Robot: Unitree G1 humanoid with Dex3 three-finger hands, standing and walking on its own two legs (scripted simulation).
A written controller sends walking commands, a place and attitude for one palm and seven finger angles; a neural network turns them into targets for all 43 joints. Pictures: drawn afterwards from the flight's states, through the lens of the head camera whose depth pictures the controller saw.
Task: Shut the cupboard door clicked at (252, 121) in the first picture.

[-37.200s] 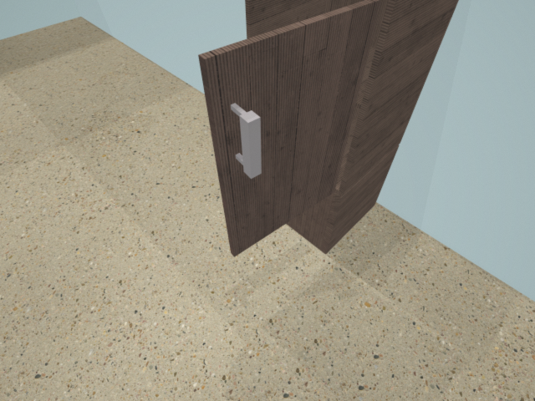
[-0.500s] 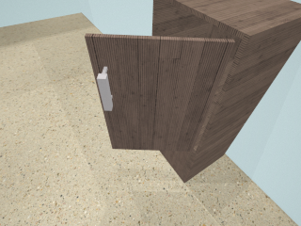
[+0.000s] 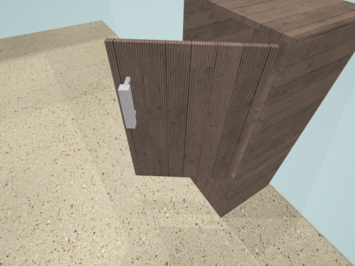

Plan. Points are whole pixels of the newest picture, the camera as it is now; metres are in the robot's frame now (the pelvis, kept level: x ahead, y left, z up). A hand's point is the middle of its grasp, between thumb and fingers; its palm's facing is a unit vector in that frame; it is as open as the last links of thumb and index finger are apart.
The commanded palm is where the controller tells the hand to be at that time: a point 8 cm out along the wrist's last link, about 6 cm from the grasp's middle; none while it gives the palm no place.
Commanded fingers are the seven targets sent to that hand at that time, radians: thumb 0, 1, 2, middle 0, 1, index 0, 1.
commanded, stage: look again from close up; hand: left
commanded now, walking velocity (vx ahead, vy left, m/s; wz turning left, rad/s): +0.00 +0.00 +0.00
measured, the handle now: (129, 102) +0.51 +0.16 +0.09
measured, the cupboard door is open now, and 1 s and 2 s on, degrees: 55 55 55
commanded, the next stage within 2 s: shuffle to correct the standing spot in 0.34 s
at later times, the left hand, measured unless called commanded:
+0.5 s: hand out of the picture +0.01 +0.25 -0.16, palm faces -0.02 -0.95 -0.30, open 7.4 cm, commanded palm none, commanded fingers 0.00 0.90 0.90 -0.20 -0.30 -0.20 -0.30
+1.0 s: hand out of the picture -0.04 +0.15 -0.18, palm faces +0.06 -0.99 -0.13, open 7.4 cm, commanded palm none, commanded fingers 0.00 0.90 0.90 -0.20 -0.30 -0.20 -0.30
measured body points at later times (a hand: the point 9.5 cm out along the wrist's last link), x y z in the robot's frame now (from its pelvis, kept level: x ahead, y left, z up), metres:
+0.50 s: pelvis -0.03 +0.03 +0.01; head -0.03 +0.03 +0.46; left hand +0.01 +0.30 -0.14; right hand +0.05 -0.25 -0.13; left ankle +0.03 +0.11 -0.73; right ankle -0.01 -0.12 -0.73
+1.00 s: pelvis +0.03 +0.00 +0.00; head +0.03 +0.01 +0.44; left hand -0.04 +0.20 -0.17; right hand +0.00 -0.23 -0.16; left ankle +0.03 +0.10 -0.73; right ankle -0.01 -0.12 -0.73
